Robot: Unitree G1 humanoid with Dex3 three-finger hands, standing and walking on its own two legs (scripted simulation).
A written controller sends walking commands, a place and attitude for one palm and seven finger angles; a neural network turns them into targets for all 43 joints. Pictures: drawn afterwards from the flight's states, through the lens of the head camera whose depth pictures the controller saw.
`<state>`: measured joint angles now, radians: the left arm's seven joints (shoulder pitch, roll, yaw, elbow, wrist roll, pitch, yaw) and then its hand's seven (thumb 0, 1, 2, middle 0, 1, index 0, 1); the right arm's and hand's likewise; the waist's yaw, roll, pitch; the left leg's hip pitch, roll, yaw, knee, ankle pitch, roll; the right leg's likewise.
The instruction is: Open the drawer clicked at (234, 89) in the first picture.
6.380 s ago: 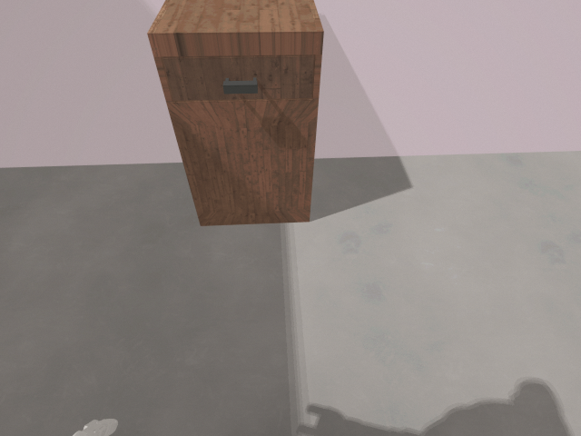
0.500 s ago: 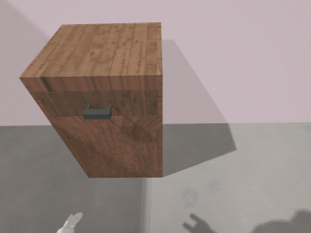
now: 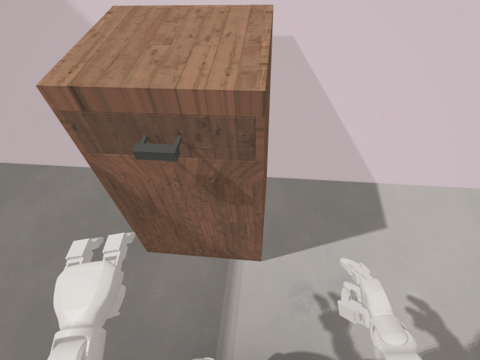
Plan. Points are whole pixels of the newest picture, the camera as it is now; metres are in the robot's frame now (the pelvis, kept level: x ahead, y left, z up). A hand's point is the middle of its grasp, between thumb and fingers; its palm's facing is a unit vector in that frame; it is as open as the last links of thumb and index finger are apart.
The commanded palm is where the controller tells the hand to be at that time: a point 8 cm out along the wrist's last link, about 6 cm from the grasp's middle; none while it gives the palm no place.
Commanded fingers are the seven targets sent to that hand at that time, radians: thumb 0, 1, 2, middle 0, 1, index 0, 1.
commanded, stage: raise the hand with hooked fingers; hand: left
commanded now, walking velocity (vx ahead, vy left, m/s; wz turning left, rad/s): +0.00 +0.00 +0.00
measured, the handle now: (159, 145) +0.56 +0.30 -0.02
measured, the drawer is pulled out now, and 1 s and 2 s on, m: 0.00 0.00 0.00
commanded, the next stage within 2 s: move the hooked fingers above the handle in 1.26 s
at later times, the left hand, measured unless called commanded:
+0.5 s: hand (113, 234) +0.27 +0.25 +0.07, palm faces +0.07 -0.10 -0.99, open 12.7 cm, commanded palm +0.25 +0.25 +0.13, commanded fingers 0.00 -0.45 0.32 -0.30 -1.17 -0.30 -1.17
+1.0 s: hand (101, 191) +0.32 +0.27 +0.12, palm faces +0.02 -0.08 -1.00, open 13.8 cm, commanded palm +0.29 +0.27 +0.18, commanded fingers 0.00 -0.50 0.30 -0.30 -1.20 -0.30 -1.20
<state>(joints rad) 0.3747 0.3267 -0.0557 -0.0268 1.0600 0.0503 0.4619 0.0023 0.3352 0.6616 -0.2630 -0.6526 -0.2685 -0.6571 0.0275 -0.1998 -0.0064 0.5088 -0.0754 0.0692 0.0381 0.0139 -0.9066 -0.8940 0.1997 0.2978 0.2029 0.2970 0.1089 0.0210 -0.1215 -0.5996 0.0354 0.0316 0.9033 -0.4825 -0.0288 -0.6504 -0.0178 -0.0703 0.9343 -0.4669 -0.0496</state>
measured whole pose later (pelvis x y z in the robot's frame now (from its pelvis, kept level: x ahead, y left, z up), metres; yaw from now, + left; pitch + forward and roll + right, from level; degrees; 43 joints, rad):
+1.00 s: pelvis +0.00 +0.03 +0.05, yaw +0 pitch +3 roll +0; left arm -0.12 0.45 -0.07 0.12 0.95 0.05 0.07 0.00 -0.49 0.30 -0.32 -1.20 -0.32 -1.20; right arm 0.14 -0.23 0.00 0.61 0.00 0.09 -0.02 0.01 -0.90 -0.89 0.20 0.30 0.20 0.30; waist 0.08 0.07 -0.02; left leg -0.24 0.00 0.05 0.49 -0.29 0.02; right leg -0.29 -0.03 -0.05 0.51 -0.27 0.00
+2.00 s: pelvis +0.00 +0.02 +0.04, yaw -1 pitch +10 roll +0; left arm -0.44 0.46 -0.04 0.60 1.02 -0.09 0.19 0.00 -0.49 0.30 -0.32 -1.20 -0.32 -1.20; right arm 0.26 -0.26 -0.07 0.67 0.01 0.10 -0.03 0.01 -0.91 -0.89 0.20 0.30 0.20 0.30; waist 0.01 0.05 -0.07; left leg -0.45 0.01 0.05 0.60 -0.33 0.01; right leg -0.49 -0.02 -0.05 0.62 -0.30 -0.02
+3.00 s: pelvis +0.00 +0.05 +0.01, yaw -2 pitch +22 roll -2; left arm -0.87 0.62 0.06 1.11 1.12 -0.14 0.27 0.00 -0.49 0.30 -0.32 -1.20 -0.32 -1.20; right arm 0.41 -0.27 -0.06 0.72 -0.03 0.12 -0.02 0.01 -0.91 -0.89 0.20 0.30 0.20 0.30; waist -0.14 0.05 -0.13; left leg -0.80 0.03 0.06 0.83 -0.41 0.04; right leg -0.81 -0.01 -0.04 0.76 -0.33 0.01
